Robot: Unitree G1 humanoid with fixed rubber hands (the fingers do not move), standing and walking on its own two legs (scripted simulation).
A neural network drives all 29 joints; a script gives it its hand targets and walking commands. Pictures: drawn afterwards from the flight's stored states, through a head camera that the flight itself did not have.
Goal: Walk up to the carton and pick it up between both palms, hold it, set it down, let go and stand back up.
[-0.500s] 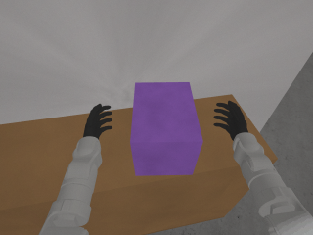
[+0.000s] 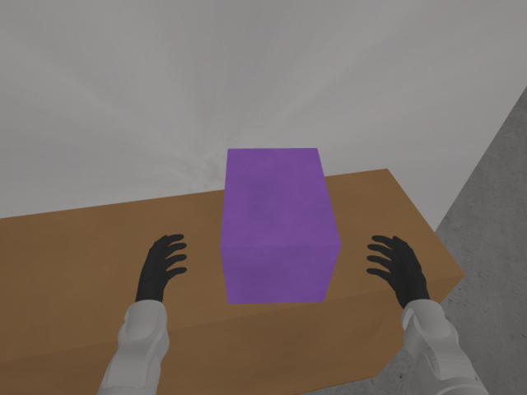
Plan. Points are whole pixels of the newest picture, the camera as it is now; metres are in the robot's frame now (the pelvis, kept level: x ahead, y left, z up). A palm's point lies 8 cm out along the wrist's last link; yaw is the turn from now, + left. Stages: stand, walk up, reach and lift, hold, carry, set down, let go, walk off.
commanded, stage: set down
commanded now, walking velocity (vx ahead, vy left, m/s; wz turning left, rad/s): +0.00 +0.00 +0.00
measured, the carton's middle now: (274, 223) +0.44 +0.00 -0.01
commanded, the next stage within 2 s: let go in 1.34 s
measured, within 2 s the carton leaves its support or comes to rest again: neither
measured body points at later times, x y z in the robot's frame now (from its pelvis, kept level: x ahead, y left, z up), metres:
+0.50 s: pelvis +0.00 +0.00 +0.00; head -0.02 +0.02 +0.45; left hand +0.23 +0.20 -0.02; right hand +0.23 -0.20 -0.02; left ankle +0.00 +0.13 -0.75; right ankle -0.01 -0.10 -0.75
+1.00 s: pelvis +0.01 +0.01 +0.00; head +0.00 +0.01 +0.45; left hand +0.23 +0.21 -0.03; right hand +0.20 -0.20 -0.06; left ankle +0.00 +0.13 -0.75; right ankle -0.01 -0.10 -0.75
